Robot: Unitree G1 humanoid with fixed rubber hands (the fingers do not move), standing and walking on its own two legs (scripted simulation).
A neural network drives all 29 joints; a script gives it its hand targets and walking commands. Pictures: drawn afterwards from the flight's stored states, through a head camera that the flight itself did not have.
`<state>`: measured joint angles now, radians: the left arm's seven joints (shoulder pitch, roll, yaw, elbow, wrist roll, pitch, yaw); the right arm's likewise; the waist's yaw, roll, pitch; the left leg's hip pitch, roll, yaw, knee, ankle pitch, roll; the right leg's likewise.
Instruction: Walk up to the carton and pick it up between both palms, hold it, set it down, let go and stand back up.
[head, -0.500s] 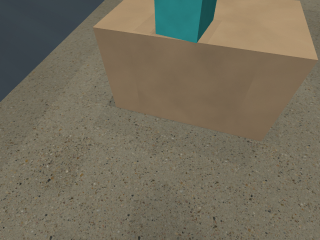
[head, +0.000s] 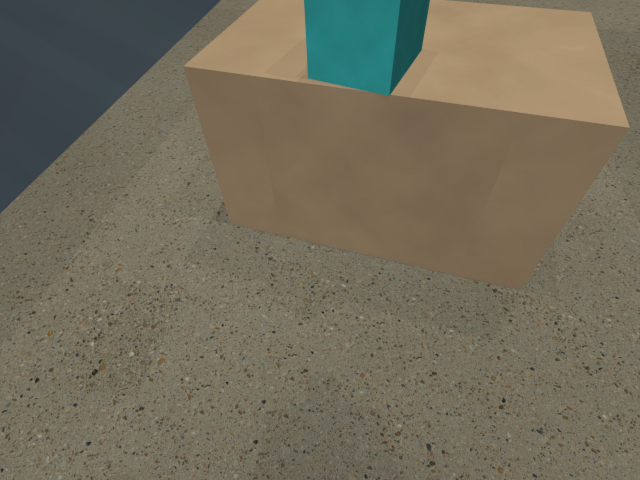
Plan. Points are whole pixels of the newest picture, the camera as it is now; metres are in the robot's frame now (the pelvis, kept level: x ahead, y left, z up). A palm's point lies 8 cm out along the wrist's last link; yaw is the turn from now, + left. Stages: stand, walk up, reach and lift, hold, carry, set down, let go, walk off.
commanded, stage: stand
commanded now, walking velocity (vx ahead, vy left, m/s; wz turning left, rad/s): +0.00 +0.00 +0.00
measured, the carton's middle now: (370, 13) +1.20 -0.14 +0.07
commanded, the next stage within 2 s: walk up in 1.20 s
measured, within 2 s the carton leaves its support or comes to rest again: neither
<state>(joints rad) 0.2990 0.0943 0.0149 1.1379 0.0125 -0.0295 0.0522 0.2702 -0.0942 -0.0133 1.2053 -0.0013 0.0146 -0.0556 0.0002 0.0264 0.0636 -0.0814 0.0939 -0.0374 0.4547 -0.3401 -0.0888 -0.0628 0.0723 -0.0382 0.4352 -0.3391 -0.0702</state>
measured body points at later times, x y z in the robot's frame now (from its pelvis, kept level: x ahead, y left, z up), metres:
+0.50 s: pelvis +0.00 +0.01 +0.00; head +0.01 +0.00 +0.45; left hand -0.03 +0.21 -0.16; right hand -0.03 -0.19 -0.17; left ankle -0.06 +0.17 -0.74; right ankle -0.06 -0.07 -0.74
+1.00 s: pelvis -0.05 +0.04 +0.01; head -0.05 +0.04 +0.46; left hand -0.06 +0.25 -0.16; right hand -0.05 -0.17 -0.16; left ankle -0.06 +0.17 -0.74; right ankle -0.06 -0.07 -0.74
